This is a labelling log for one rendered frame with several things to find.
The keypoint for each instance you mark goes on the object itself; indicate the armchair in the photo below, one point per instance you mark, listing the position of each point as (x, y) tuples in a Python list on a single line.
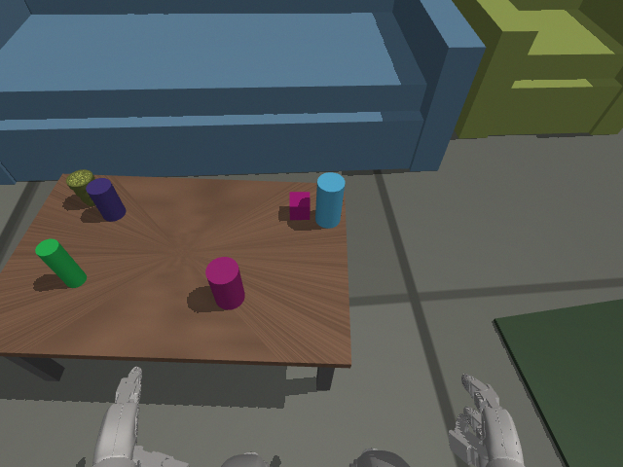
[(550, 66)]

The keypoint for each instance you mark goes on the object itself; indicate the left robot hand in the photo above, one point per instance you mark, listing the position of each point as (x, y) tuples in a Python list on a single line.
[(117, 435)]

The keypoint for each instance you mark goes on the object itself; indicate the coffee table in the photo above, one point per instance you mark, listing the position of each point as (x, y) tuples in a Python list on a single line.
[(147, 298)]

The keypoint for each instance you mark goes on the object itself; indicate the right robot hand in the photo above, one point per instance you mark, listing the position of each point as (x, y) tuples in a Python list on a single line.
[(496, 434)]

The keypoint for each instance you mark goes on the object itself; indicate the sofa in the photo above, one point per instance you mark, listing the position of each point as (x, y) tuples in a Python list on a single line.
[(158, 88)]

